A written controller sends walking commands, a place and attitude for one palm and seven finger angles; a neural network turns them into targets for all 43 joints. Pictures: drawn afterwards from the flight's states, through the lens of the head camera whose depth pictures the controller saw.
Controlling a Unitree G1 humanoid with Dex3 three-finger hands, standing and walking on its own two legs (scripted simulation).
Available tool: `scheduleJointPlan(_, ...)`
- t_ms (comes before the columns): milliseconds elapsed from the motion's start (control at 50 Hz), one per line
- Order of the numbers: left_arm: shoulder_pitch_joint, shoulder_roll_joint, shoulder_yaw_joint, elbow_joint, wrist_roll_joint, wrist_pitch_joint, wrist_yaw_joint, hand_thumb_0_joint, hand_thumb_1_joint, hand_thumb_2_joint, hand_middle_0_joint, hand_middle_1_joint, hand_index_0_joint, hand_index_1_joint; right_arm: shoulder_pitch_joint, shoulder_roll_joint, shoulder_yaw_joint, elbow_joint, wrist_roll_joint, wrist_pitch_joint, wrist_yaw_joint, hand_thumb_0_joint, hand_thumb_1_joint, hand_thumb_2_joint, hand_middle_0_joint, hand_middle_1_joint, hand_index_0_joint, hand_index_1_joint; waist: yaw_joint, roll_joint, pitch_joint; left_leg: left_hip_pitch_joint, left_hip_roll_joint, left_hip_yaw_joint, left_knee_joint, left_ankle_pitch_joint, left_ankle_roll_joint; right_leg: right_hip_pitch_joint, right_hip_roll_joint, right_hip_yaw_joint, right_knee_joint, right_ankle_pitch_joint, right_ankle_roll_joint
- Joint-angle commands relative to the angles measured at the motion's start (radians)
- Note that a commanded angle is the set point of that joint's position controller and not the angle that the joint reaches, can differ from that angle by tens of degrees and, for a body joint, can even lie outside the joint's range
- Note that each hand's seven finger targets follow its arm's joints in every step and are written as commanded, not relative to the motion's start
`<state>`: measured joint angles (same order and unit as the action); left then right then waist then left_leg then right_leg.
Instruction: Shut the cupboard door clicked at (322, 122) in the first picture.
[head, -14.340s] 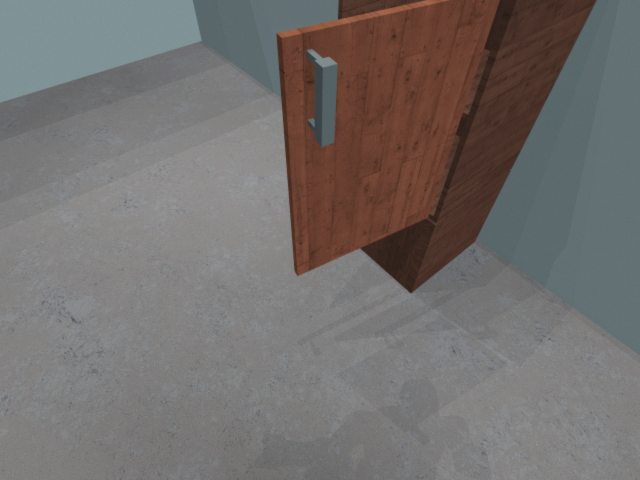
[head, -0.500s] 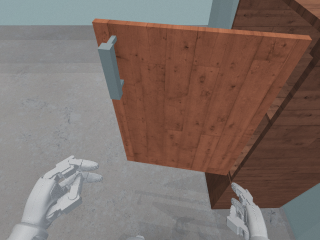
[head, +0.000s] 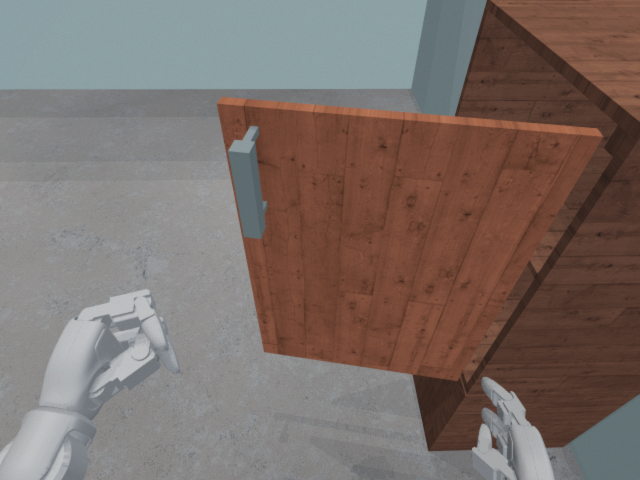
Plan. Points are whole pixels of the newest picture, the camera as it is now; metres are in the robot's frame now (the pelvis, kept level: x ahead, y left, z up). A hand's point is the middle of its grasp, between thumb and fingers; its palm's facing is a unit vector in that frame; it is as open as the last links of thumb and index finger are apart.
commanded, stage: raise the hand and make a fist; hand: left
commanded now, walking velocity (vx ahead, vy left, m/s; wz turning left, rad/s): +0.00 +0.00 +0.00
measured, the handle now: (253, 183) +0.42 +0.13 +0.18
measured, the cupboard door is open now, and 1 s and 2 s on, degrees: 79 79 79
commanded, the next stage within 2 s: bring the fist close to the handle in 0.72 s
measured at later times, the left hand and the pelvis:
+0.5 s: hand (133, 306) +0.23 +0.20 +0.18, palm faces -0.01 -1.00 -0.09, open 3.1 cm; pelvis -0.01 +0.00 +0.01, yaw +0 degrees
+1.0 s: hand (173, 302) +0.23 +0.17 +0.18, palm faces -0.01 -0.99 -0.11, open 3.1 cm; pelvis -0.01 -0.02 +0.01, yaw +0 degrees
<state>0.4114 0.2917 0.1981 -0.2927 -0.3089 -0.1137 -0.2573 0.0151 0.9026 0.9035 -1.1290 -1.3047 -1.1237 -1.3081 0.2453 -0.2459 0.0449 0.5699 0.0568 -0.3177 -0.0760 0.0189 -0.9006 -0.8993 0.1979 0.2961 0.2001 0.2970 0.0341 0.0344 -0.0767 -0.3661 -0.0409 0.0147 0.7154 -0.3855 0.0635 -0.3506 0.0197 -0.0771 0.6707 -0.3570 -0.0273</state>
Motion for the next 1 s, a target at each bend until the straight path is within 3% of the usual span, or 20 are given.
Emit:
scheduleJointPlan(0, -0.171, 0.135, 0.083, -0.239, -0.016, 0.011, 0.002, 0.000, 0.900, 0.900, -1.300, -1.500, -1.300, -1.500, -0.101, -0.112, -0.030, -0.152, 0.007, -0.054, -0.005, 0.000, -0.900, -0.900, 0.200, 0.300, 0.200, 0.300, 0.006, 0.042, -0.073, 0.113, 0.054, -0.088, -0.184, 0.291, -0.047, 0.066, -0.010, 0.007, -0.120, 0.230, 0.003)
scheduleJointPlan(40, -0.196, 0.172, 0.117, -0.214, -0.015, 0.046, 0.004, 0.000, 0.900, 0.900, -1.300, -1.500, -1.300, -1.500, -0.106, -0.118, -0.027, -0.140, 0.006, -0.047, -0.007, 0.000, -0.900, -0.900, 0.200, 0.300, 0.200, 0.300, 0.011, 0.012, -0.052, 0.120, 0.056, -0.090, -0.197, 0.298, -0.047, 0.083, -0.011, 0.009, -0.140, 0.238, 0.000)
scheduleJointPlan(120, -0.301, 0.163, 0.108, -0.245, -0.017, 0.097, 0.001, 0.000, 0.900, 0.900, -1.300, -1.500, -1.300, -1.500, -0.132, -0.109, -0.017, -0.137, 0.011, -0.037, -0.008, 0.000, -0.900, -0.900, 0.200, 0.300, 0.200, 0.300, 0.011, 0.051, -0.067, 0.174, 0.056, -0.094, -0.228, 0.318, -0.055, 0.099, -0.011, -0.001, -0.157, 0.241, 0.001)
scheduleJointPlan(240, -0.408, 0.206, 0.143, -0.197, -0.018, 0.182, -0.002, 0.000, 0.900, 0.900, -1.300, -1.500, -1.300, -1.500, -0.167, -0.115, -0.010, -0.119, 0.016, -0.017, -0.013, 0.000, -0.900, -0.900, 0.200, 0.300, 0.200, 0.300, 0.016, 0.004, -0.047, 0.200, 0.058, -0.098, -0.258, 0.313, -0.055, 0.128, -0.015, 0.004, -0.194, 0.238, -0.002)
scheduleJointPlan(300, -0.482, 0.200, 0.129, -0.208, -0.018, 0.220, -0.006, 0.000, 0.900, 0.900, -1.300, -1.500, -1.300, -1.500, -0.187, -0.108, -0.003, -0.121, 0.021, -0.011, -0.014, 0.000, -0.900, -0.900, 0.200, 0.300, 0.200, 0.300, 0.017, 0.047, -0.056, 0.228, 0.056, -0.104, -0.278, 0.303, -0.059, 0.130, -0.017, 0.002, -0.201, 0.221, -0.002)
scheduleJointPlan(340, -0.413, 0.205, 0.154, -0.158, -0.023, 0.243, -0.006, 0.000, 0.900, 0.900, -1.300, -1.500, -1.300, -1.500, -0.190, -0.115, -0.005, -0.117, 0.020, -0.005, -0.014, 0.000, -0.900, -0.900, 0.200, 0.300, 0.200, 0.300, 0.027, -0.008, -0.043, 0.214, 0.056, -0.103, -0.282, 0.290, -0.057, 0.142, -0.017, 0.004, -0.210, 0.213, -0.003)
scheduleJointPlan(400, -0.391, 0.170, 0.132, -0.170, -0.027, 0.268, -0.012, 0.000, 0.900, 0.900, -1.300, -1.500, -1.300, -1.500, -0.198, -0.112, -0.006, -0.129, 0.024, 0.008, -0.005, 0.000, -0.900, -0.900, 0.200, 0.300, 0.200, 0.300, 0.023, 0.006, -0.039, 0.212, 0.052, -0.093, -0.282, 0.284, -0.056, 0.136, -0.018, 0.004, -0.210, 0.218, 0.000)
scheduleJointPlan(440, -0.392, 0.212, 0.165, -0.192, -0.021, 0.261, 0.000, 0.000, 0.900, 0.900, -1.300, -1.500, -1.300, -1.500, -0.204, -0.119, -0.010, -0.127, 0.020, 0.012, -0.005, 0.000, -0.900, -0.900, 0.200, 0.300, 0.200, 0.300, 0.026, -0.020, -0.035, 0.206, 0.053, -0.087, -0.279, 0.260, -0.048, 0.139, -0.022, 0.014, -0.221, 0.197, 0.001)
scheduleJointPlan(520, -0.446, 0.199, 0.146, -0.257, -0.010, 0.231, 0.024, 0.000, 0.900, 0.900, -1.300, -1.500, -1.300, -1.500, -0.207, -0.107, -0.007, -0.139, 0.019, 0.008, -0.006, 0.000, -0.900, -0.900, 0.200, 0.300, 0.200, 0.300, 0.018, 0.040, -0.061, 0.229, 0.050, -0.085, -0.281, 0.249, -0.046, 0.131, -0.019, 0.011, -0.215, 0.175, 0.004)
scheduleJointPlan(540, -0.446, 0.234, 0.167, -0.261, -0.002, 0.218, 0.035, 0.000, 0.900, 0.900, -1.300, -1.500, -1.300, -1.500, -0.204, -0.113, -0.008, -0.128, 0.015, 0.007, -0.007, 0.000, -0.900, -0.900, 0.200, 0.300, 0.200, 0.300, 0.019, 0.030, -0.045, 0.221, 0.053, -0.081, -0.277, 0.243, -0.044, 0.134, -0.021, 0.018, -0.223, 0.169, 0.002)
scheduleJointPlan(560, -0.446, 0.194, 0.135, -0.253, 0.001, 0.214, 0.035, 0.000, 0.900, 0.900, -1.300, -1.500, -1.300, -1.500, -0.205, -0.106, -0.007, -0.131, 0.015, 0.006, -0.007, 0.000, -0.900, -0.900, 0.200, 0.300, 0.200, 0.300, 0.013, 0.034, -0.038, 0.222, 0.051, -0.082, -0.282, 0.232, -0.041, 0.123, -0.018, 0.015, -0.225, 0.159, 0.004)
scheduleJointPlan(620, -0.440, 0.193, 0.132, -0.231, -0.002, 0.201, 0.035, 0.000, 0.900, 0.900, -1.300, -1.500, -1.300, -1.500, -0.201, -0.110, -0.007, -0.122, 0.018, -0.004, -0.009, 0.000, -0.900, -0.900, 0.200, 0.300, 0.200, 0.300, 0.011, 0.052, -0.029, 0.223, 0.050, -0.083, -0.286, 0.209, -0.042, 0.119, -0.020, 0.018, -0.228, 0.143, 0.004)
scheduleJointPlan(640, -0.433, 0.229, 0.157, -0.224, 0.001, 0.198, 0.036, 0.000, 0.900, 0.900, -1.300, -1.500, -1.300, -1.500, -0.198, -0.118, -0.011, -0.116, 0.016, -0.005, -0.011, 0.000, -0.900, -0.900, 0.200, 0.300, 0.200, 0.300, 0.014, 0.027, -0.025, 0.215, 0.052, -0.080, -0.279, 0.206, -0.039, 0.129, -0.025, 0.028, -0.236, 0.142, 0.003)
scheduleJointPlan(680, -0.431, 0.188, 0.123, -0.209, -0.002, 0.206, 0.029, 0.000, 0.900, 0.900, -1.300, -1.500, -1.300, -1.500, -0.207, -0.112, -0.008, -0.122, 0.021, -0.007, -0.010, 0.000, -0.900, -0.900, 0.200, 0.300, 0.200, 0.300, 0.010, 0.034, -0.009, 0.206, 0.049, -0.075, -0.282, 0.186, -0.036, 0.118, -0.024, 0.027, -0.240, 0.122, 0.007)
scheduleJointPlan(720, -0.423, 0.185, 0.125, -0.188, -0.007, 0.213, 0.022, 0.000, 0.900, 0.900, -1.300, -1.500, -1.300, -1.500, -0.205, -0.115, -0.009, -0.119, 0.022, -0.009, -0.011, 0.000, -0.900, -0.900, 0.200, 0.300, 0.200, 0.300, 0.009, 0.028, -0.003, 0.205, 0.048, -0.075, -0.280, 0.178, -0.035, 0.112, -0.024, 0.026, -0.240, 0.117, 0.009)
scheduleJointPlan(740, -0.412, 0.225, 0.156, -0.186, -0.009, 0.210, 0.025, 0.000, 0.900, 0.900, -1.300, -1.500, -1.300, -1.500, -0.205, -0.123, -0.013, -0.114, 0.020, -0.011, -0.013, 0.000, -0.900, -0.900, 0.200, 0.300, 0.200, 0.300, 0.014, 0.000, -0.012, 0.197, 0.047, -0.073, -0.269, 0.179, -0.032, 0.125, -0.030, 0.042, -0.248, 0.114, 0.009)
scheduleJointPlan(800, -0.424, 0.193, 0.133, -0.196, -0.014, 0.208, 0.019, 0.000, 0.900, 0.900, -1.300, -1.500, -1.300, -1.500, -0.210, -0.117, -0.011, -0.122, 0.023, -0.017, -0.012, 0.000, -0.900, -0.900, 0.200, 0.300, 0.200, 0.300, 0.009, -0.012, -0.025, 0.202, 0.044, -0.066, -0.261, 0.192, -0.027, 0.121, -0.029, 0.037, -0.244, 0.122, 0.015)
scheduleJointPlan(880, -0.509, 0.164, 0.084, -0.198, -0.003, 0.194, 0.031, 0.000, 0.900, 0.900, -1.300, -1.500, -1.300, -1.500, -0.209, -0.113, -0.010, -0.116, 0.023, -0.029, -0.013, 0.000, -0.900, -0.900, 0.200, 0.300, 0.200, 0.300, -0.003, 0.019, -0.024, 0.212, 0.042, -0.064, -0.252, 0.182, -0.026, 0.104, -0.032, 0.046, -0.243, 0.114, 0.018)
scheduleJointPlan(940, -0.539, 0.215, 0.117, -0.160, 0.010, 0.188, 0.049, 0.000, 0.900, 0.900, -1.300, -1.500, -1.300, -1.500, -0.202, -0.121, -0.013, -0.099, 0.020, -0.027, -0.017, 0.000, -0.900, -0.900, 0.200, 0.300, 0.200, 0.300, 0.000, -0.022, -0.011, 0.201, 0.045, -0.064, -0.247, 0.176, -0.024, 0.104, -0.038, 0.062, -0.254, 0.098, 0.020)
scheduleJointPlan(980, -0.546, 0.172, 0.079, -0.151, 0.016, 0.193, 0.049, 0.000, 0.900, 0.900, -1.300, -1.500, -1.300, -1.500, -0.205, -0.112, -0.013, -0.112, 0.022, -0.023, -0.012, 0.000, -0.900, -0.900, 0.200, 0.300, 0.200, 0.300, 0.000, -0.010, -0.035, 0.204, 0.039, -0.055, -0.243, 0.196, -0.022, 0.116, -0.038, 0.063, -0.248, 0.125, 0.022)
